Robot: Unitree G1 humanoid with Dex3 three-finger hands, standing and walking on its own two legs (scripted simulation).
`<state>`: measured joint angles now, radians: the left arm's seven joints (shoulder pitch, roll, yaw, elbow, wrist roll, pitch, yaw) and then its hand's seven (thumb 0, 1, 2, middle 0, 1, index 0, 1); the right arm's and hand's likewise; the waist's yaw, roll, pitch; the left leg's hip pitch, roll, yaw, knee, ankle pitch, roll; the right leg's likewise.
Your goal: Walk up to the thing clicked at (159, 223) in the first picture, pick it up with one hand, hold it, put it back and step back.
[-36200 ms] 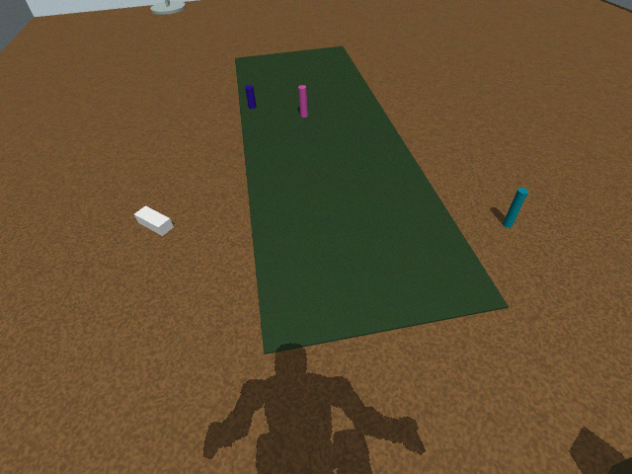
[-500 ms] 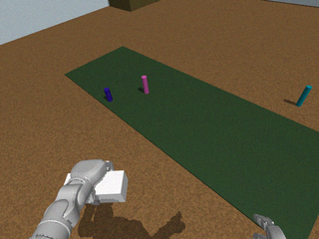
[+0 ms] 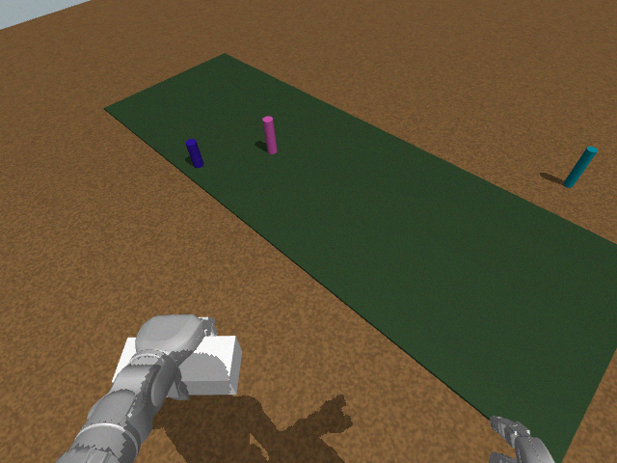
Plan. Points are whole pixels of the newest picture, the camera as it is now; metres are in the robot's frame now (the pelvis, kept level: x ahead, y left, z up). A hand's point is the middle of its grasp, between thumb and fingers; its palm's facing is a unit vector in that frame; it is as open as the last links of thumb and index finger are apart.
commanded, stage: crouch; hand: left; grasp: from above
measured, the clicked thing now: (181, 365) +0.31 +0.23 -0.11
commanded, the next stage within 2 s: lower in 1.66 s
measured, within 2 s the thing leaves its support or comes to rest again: neither
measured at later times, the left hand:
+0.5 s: hand (213, 373) +0.36 +0.23 -0.31, palm faces -0.41 +0.08 -0.91, open 9.8 cm
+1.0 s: hand (227, 385) +0.39 +0.24 -0.49, palm faces -0.44 +0.03 -0.90, open 9.8 cm
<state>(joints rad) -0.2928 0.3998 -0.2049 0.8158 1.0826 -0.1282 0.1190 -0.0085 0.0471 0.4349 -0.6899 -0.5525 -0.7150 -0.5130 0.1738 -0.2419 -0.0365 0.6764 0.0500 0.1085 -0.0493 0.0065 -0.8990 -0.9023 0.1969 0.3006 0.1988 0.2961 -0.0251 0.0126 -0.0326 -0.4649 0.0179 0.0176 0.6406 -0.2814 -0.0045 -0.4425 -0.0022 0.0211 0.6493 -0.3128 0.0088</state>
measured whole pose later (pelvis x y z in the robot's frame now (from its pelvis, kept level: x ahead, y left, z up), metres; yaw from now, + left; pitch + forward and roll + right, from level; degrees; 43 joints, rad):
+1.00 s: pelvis -0.07 +0.01 -0.33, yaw -4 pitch +38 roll -6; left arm -0.87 0.61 0.03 1.33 1.28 -0.20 0.39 -0.01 0.04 0.42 -0.73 -0.48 -0.76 -0.44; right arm 0.14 -0.25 -0.02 0.73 -0.11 -0.05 0.09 0.00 -0.91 -0.91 0.20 0.30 0.20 0.30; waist -0.19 0.01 -0.15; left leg -2.09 0.02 -0.09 2.08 -0.66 0.00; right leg -2.00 0.02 -0.05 2.04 -0.70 0.02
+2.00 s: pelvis -0.07 +0.00 -0.43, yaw -8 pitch +33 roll -8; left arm -0.98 0.81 0.09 1.50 1.31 -0.29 0.39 -0.01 0.06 0.39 -0.73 -0.47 -0.76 -0.42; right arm 0.12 -0.27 0.10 0.74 -0.15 -0.04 0.14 0.00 -0.91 -0.90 0.20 0.30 0.20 0.30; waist -0.26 -0.04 -0.01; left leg -2.33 0.03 -0.16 2.41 -0.68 -0.01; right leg -2.23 0.05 -0.10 2.34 -0.70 0.03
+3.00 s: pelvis -0.07 +0.01 -0.46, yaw -13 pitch +28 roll -12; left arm -1.00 0.97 0.13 1.66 1.36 -0.28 0.57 -0.01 0.08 0.37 -0.72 -0.48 -0.75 -0.43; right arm 0.09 -0.30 0.23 0.70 -0.24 -0.14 0.18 0.00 -0.90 -0.90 0.20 0.30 0.20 0.30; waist -0.34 -0.13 0.10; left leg -2.37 0.03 -0.24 2.55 -0.70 -0.01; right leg -2.25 0.08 -0.17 2.41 -0.69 0.05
